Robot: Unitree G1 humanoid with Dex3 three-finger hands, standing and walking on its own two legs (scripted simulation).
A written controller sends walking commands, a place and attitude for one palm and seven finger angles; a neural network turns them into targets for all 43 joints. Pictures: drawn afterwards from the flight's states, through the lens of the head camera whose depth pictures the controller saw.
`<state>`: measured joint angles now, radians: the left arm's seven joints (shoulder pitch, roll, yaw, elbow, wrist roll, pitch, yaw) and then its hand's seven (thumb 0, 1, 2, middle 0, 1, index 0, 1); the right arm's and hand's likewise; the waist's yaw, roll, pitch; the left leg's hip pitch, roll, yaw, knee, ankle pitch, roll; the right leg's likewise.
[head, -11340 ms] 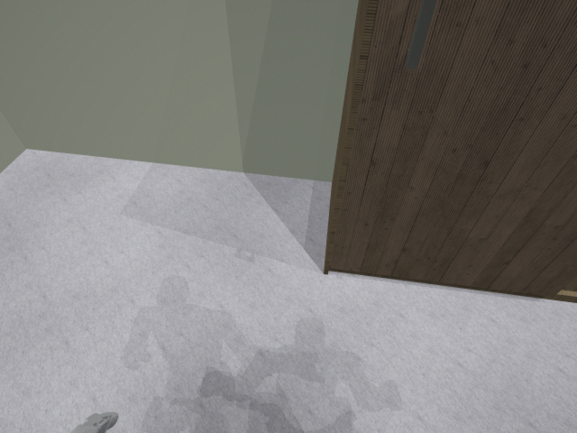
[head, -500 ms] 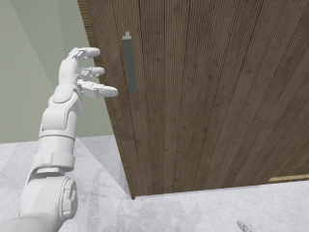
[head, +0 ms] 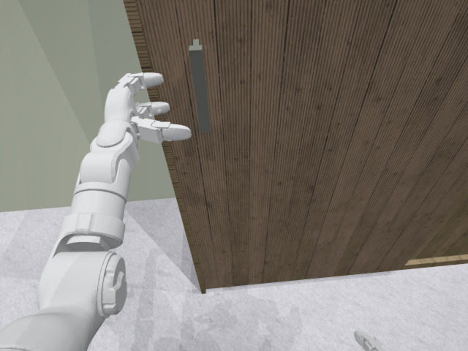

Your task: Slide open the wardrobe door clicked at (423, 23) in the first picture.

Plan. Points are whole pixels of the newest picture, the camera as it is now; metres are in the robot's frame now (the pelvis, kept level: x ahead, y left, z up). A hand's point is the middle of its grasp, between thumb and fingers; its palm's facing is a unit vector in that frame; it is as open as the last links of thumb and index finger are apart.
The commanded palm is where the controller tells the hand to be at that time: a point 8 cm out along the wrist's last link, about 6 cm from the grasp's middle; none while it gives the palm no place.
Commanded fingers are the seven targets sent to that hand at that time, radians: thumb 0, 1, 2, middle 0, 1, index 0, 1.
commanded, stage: move the hooked fingers beside the handle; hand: left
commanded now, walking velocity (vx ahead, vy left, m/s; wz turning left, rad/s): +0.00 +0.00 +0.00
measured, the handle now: (201, 87) +0.52 +0.09 +0.22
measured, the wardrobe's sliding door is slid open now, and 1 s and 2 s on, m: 0.00 0.00 0.00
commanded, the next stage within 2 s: none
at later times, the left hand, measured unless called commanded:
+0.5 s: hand (157, 100) +0.45 +0.15 +0.24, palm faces +0.13 -0.99 +0.02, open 14.0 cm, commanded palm +0.42 +0.20 +0.22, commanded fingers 0.00 -0.50 0.30 -0.30 -1.20 -0.30 -1.20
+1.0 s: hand (157, 115) +0.44 +0.15 +0.21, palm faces +0.15 -0.99 +0.03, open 14.0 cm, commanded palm +0.41 +0.20 +0.23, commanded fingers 0.00 -0.50 0.30 -0.30 -1.20 -0.30 -1.20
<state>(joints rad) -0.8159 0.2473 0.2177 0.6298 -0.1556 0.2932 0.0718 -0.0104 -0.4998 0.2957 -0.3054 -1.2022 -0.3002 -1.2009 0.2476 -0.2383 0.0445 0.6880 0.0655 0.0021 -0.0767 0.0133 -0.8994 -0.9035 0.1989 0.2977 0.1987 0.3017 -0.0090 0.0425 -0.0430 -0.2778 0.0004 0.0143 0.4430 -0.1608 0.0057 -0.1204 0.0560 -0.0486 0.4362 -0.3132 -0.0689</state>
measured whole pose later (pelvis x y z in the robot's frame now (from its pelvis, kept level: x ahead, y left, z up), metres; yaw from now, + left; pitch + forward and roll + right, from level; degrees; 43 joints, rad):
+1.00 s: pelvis +0.01 +0.00 +0.00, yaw +0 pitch +1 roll +0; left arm -0.75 0.23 0.22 0.54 -0.17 0.33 0.06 -0.01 -0.50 0.30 -0.30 -1.20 -0.30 -1.20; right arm 0.22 -0.24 0.04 0.67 0.07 0.00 -0.08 0.01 -0.90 -0.90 0.20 0.30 0.20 0.30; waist 0.00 0.04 -0.05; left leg -0.28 -0.01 0.02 0.45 -0.19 0.01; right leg -0.11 0.05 -0.04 0.43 -0.33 -0.06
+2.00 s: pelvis +0.01 +0.00 +0.00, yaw -1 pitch +1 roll +0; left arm -0.84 0.24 0.22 0.66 -0.18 0.32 0.04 -0.01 -0.50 0.30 -0.30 -1.20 -0.30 -1.20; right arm 0.28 -0.25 0.04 0.71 0.07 -0.01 -0.07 0.01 -0.90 -0.90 0.20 0.30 0.20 0.30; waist -0.01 0.05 -0.07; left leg -0.29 0.00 0.02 0.45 -0.18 0.01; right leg -0.12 0.06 -0.04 0.42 -0.31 -0.06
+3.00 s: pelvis +0.00 +0.01 +0.00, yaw +0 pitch +0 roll +0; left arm -0.84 0.19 0.16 0.58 -0.15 0.30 0.11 -0.01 -0.50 0.30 -0.30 -1.20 -0.30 -1.20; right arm 0.23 -0.23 0.04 0.71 0.06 -0.02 -0.08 0.01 -0.90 -0.90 0.20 0.30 0.20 0.30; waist -0.01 0.03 -0.04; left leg -0.29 0.00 0.01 0.46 -0.17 0.01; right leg -0.13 0.06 -0.05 0.44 -0.32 -0.06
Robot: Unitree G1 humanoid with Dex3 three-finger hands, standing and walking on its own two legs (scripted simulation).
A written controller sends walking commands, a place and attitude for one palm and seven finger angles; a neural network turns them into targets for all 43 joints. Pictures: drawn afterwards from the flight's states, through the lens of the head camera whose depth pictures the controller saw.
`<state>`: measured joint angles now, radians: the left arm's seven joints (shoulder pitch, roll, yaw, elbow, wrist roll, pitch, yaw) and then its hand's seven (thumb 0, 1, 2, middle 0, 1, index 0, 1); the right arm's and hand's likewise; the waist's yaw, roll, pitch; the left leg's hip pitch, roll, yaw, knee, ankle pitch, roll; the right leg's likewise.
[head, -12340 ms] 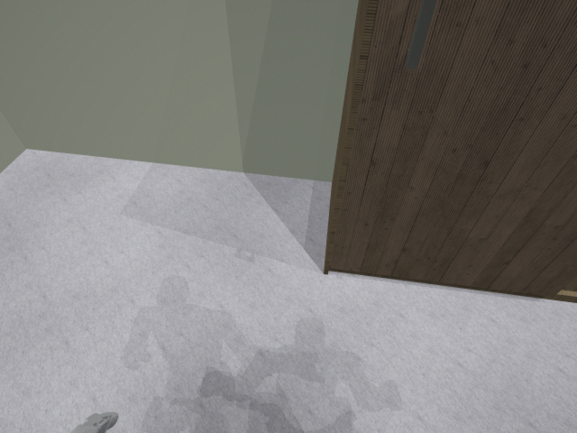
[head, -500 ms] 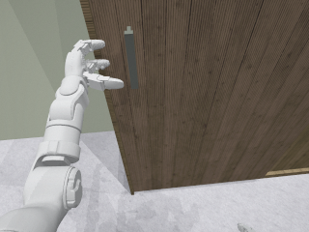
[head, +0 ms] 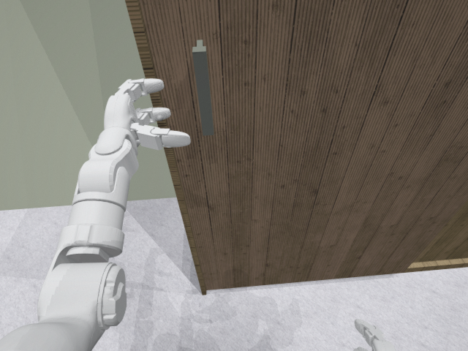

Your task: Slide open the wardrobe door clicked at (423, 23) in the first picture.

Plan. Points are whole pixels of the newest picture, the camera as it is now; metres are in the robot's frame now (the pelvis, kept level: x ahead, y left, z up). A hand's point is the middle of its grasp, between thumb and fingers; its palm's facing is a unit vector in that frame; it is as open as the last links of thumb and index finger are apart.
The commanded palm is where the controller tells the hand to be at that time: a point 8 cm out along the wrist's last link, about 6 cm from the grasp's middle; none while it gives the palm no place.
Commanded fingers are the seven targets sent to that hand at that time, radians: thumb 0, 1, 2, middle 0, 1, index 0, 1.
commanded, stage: move the hooked fingers beside the handle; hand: left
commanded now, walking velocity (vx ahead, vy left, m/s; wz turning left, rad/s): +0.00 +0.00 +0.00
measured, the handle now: (204, 89) +0.51 +0.08 +0.22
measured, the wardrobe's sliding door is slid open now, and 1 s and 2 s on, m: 0.00 0.00 0.00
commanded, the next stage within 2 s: feel for the door with the fingertips in 1.64 s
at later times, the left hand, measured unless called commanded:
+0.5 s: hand (149, 105) +0.42 +0.16 +0.24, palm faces +0.15 -0.99 +0.02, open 14.0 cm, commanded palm +0.40 +0.20 +0.23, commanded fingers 0.00 -0.50 0.30 -0.30 -1.20 -0.30 -1.20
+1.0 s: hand (168, 110) +0.44 +0.13 +0.22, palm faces +0.10 -0.99 +0.03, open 14.0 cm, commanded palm +0.40 +0.19 +0.22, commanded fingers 0.00 -0.50 0.30 -0.30 -1.20 -0.30 -1.20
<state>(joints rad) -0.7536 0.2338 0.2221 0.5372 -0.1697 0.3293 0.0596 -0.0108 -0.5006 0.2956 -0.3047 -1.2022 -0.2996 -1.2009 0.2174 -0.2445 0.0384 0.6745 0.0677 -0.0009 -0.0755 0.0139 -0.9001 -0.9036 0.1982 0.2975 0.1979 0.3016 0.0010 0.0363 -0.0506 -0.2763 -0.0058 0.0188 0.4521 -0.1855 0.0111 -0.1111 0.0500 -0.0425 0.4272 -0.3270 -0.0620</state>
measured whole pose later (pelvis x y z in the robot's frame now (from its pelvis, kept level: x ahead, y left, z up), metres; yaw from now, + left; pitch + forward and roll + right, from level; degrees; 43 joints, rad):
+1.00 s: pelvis -0.01 +0.00 +0.00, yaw +0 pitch +1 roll +0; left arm -0.84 0.24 0.22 0.66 -0.18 0.32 0.04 -0.01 -0.50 0.30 -0.30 -1.20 -0.30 -1.20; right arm 0.28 -0.25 0.04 0.71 0.07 -0.01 -0.07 0.01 -0.90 -0.90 0.20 0.30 0.20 0.30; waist -0.01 0.05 -0.07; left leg -0.29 0.00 0.02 0.45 -0.18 0.01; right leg -0.12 0.06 -0.04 0.42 -0.31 -0.06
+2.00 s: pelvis -0.01 +0.00 +0.00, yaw +0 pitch +0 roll +0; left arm -0.84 0.19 0.16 0.58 -0.15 0.30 0.11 -0.01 -0.50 0.30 -0.30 -1.20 -0.30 -1.20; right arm 0.23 -0.23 0.04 0.71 0.06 -0.02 -0.08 0.01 -0.90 -0.90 0.20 0.30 0.20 0.30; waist -0.01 0.03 -0.04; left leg -0.29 0.00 0.01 0.46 -0.17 0.01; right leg -0.13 0.06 -0.05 0.44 -0.32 -0.06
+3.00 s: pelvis -0.01 +0.00 +0.00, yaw +0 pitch +2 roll +0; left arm -0.95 0.19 0.17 0.78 -0.14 0.19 0.13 -0.01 -0.50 0.30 -0.32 -1.21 -0.31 -1.23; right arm 0.29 -0.24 0.02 0.74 0.05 -0.04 -0.06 0.01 -0.90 -0.90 0.20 0.30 0.20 0.30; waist -0.03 0.04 -0.05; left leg -0.33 0.00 0.01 0.47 -0.18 0.01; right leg -0.16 0.06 -0.05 0.45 -0.32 -0.07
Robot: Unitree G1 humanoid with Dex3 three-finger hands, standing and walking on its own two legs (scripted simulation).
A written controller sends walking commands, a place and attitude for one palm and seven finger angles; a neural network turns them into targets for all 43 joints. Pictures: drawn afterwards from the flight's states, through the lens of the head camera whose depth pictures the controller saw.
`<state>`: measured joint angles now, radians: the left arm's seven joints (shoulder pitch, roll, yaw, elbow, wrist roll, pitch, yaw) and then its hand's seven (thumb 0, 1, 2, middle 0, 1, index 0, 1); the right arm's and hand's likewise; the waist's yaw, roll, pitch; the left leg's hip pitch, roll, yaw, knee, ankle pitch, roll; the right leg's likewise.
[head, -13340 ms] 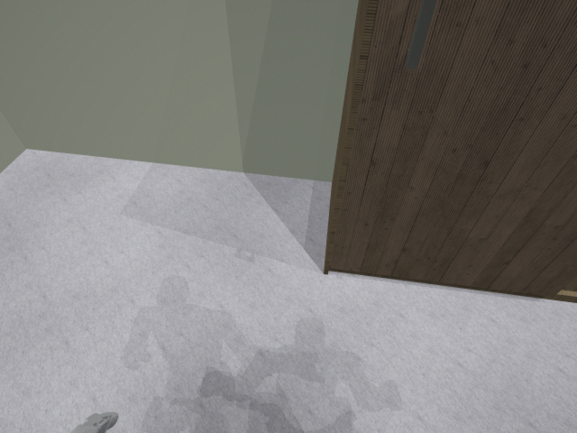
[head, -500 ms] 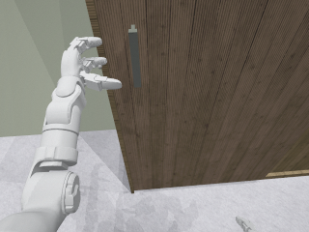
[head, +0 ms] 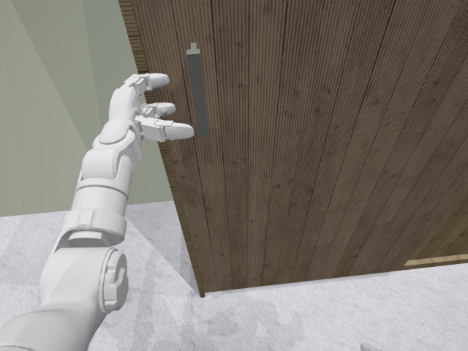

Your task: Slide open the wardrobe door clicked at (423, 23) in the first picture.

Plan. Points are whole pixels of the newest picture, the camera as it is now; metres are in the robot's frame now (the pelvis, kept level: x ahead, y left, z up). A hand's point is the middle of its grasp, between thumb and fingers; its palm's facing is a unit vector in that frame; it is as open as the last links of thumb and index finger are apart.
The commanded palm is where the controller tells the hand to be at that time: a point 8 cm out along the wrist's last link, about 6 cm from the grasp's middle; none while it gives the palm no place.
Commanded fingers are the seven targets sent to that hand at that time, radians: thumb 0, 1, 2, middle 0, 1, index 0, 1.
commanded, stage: move the hooked fingers beside the handle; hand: left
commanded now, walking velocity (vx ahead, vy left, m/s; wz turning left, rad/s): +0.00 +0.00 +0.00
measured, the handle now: (198, 91) +0.51 +0.09 +0.22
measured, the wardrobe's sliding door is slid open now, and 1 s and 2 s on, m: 0.00 0.00 0.00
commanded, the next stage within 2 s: feel for the door with the fingertips in 0.64 s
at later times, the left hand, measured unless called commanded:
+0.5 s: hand (154, 116) +0.43 +0.15 +0.22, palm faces +0.17 -0.98 +0.04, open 14.0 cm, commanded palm +0.40 +0.20 +0.23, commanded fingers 0.00 -0.50 0.30 -0.30 -1.20 -0.30 -1.20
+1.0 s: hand (171, 112) +0.43 +0.12 +0.22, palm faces +0.12 -0.99 +0.01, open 14.0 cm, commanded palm +0.41 +0.17 +0.22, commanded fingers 0.00 -0.50 0.30 -0.30 -1.20 -0.30 -1.20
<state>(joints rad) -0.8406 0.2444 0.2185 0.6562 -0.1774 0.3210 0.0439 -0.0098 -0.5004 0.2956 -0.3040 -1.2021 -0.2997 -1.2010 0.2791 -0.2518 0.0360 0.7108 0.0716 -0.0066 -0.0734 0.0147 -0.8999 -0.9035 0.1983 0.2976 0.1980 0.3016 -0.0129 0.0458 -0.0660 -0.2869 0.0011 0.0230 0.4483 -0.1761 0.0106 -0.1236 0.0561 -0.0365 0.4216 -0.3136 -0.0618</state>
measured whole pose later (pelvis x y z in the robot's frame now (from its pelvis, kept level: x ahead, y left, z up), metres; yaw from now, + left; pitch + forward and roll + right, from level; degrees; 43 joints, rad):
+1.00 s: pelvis -0.01 +0.00 +0.00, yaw +1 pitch +0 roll +0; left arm -0.84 0.19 0.16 0.58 -0.15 0.30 0.11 -0.01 -0.50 0.30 -0.30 -1.20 -0.30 -1.20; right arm 0.23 -0.23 0.04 0.71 0.06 -0.02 -0.08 0.01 -0.90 -0.90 0.20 0.30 0.20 0.30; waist -0.01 0.03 -0.04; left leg -0.29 0.00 0.01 0.46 -0.17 0.01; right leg -0.13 0.06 -0.05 0.44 -0.32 -0.06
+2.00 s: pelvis +0.00 +0.00 +0.00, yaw +1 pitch +2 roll +0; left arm -0.95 0.19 0.17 0.78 -0.14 0.19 0.13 -0.01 -0.50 0.30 -0.32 -1.21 -0.31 -1.23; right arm 0.29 -0.24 0.02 0.74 0.05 -0.04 -0.06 0.01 -0.90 -0.90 0.20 0.30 0.20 0.30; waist -0.03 0.04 -0.05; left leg -0.33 0.00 0.01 0.47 -0.18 0.01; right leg -0.16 0.06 -0.05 0.45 -0.32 -0.07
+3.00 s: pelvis +0.01 +0.00 +0.00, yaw +0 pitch +2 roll +0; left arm -0.92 0.10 0.15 0.67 -0.12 0.25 0.22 -0.01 -0.50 0.30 -0.30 -1.20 -0.30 -1.20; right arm 0.28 -0.23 0.01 0.74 0.04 -0.01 -0.05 0.01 -0.90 -0.90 0.20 0.30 0.20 0.30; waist -0.04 0.03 -0.06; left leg -0.30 0.00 0.02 0.45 -0.18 0.01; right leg -0.14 0.06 -0.03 0.43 -0.32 -0.07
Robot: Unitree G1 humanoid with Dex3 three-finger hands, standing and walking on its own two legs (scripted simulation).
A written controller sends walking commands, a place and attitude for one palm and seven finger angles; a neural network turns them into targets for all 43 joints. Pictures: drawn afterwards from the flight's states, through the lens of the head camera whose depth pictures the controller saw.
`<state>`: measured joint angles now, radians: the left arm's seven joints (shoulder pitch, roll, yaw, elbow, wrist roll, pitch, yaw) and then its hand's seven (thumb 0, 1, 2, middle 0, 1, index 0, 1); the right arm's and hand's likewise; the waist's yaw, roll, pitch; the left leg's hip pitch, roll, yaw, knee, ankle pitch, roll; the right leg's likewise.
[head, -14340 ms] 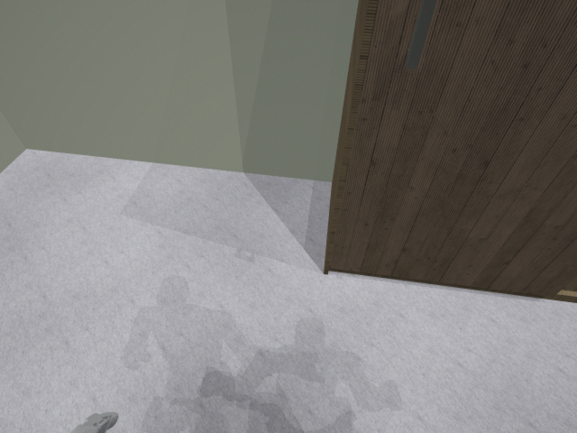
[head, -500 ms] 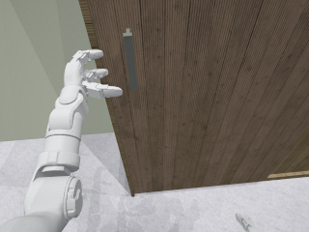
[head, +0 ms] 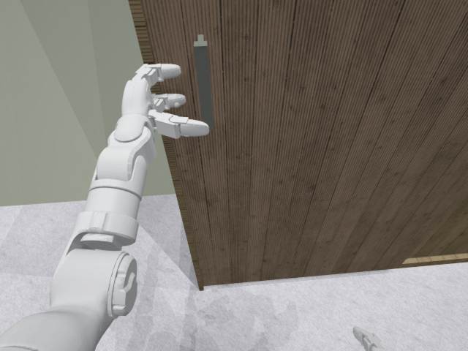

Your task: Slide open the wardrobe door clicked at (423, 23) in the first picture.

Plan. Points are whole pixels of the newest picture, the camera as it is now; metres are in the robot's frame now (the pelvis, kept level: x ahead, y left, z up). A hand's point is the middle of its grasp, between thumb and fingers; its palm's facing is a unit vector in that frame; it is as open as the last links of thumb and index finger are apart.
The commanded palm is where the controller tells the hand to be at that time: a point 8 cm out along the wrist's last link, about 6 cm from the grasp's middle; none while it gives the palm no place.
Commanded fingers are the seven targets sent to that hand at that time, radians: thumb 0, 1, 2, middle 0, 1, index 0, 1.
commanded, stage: feel for the door with the fingertips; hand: left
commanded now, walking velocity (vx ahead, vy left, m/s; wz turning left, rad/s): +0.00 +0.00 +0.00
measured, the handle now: (204, 84) +0.52 +0.08 +0.22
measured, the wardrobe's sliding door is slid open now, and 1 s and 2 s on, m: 0.00 0.00 0.00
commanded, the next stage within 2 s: slide the fingers in behind the handle in 0.66 s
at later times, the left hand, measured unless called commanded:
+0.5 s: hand (180, 97) +0.46 +0.12 +0.23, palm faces +0.12 -0.99 +0.01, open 14.0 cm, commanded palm +0.44 +0.17 +0.22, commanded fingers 0.00 -0.50 0.30 -0.30 -1.20 -0.30 -1.20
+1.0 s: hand (190, 96) +0.47 +0.10 +0.23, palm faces +0.10 -0.99 +0.00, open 13.9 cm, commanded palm +0.43 +0.15 +0.22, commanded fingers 0.00 -0.50 0.30 -0.30 -1.20 -0.30 -1.20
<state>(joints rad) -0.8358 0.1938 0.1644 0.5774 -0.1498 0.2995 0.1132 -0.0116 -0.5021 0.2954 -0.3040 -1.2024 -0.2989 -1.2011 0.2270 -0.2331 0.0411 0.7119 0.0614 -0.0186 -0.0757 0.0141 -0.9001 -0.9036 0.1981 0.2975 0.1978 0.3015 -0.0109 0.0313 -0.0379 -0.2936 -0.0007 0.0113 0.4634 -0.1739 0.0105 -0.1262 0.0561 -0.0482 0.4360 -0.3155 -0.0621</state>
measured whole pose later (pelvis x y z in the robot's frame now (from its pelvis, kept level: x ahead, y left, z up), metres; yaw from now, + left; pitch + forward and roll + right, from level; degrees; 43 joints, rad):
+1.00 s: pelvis +0.00 +0.00 +0.00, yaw +0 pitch +2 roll +0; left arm -0.95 0.19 0.17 0.78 -0.14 0.19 0.13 -0.01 -0.50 0.30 -0.32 -1.21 -0.31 -1.23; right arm 0.29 -0.24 0.02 0.74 0.05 -0.04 -0.06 0.01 -0.90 -0.90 0.20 0.30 0.20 0.30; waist -0.03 0.04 -0.05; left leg -0.33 0.00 0.01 0.47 -0.18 0.01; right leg -0.16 0.06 -0.05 0.45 -0.32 -0.07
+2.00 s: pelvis +0.01 +0.00 +0.00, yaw -1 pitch +2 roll +0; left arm -0.92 0.10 0.15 0.67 -0.12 0.25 0.22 -0.01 -0.50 0.30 -0.30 -1.20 -0.30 -1.20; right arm 0.28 -0.23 0.01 0.74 0.04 -0.01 -0.05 0.01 -0.90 -0.90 0.20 0.30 0.20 0.30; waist -0.04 0.03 -0.06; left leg -0.30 0.00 0.02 0.45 -0.18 0.01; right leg -0.14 0.06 -0.03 0.43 -0.32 -0.07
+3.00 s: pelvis +0.00 -0.01 +0.00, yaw -1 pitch +2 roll +0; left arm -0.97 0.10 0.16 0.76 -0.11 0.22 0.25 -0.01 -0.13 0.45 -0.34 -1.25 -0.34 -1.25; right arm 0.30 -0.23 0.01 0.75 0.03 -0.01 -0.04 0.01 -0.90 -0.90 0.20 0.30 0.20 0.30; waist -0.05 0.03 -0.05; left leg -0.32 0.01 0.02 0.45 -0.17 0.00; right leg -0.16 0.06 -0.04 0.44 -0.32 -0.07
